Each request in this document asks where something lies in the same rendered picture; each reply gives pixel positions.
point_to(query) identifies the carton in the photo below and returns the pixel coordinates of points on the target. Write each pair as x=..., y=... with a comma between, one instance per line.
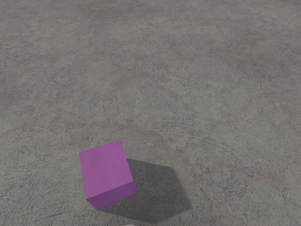
x=106, y=175

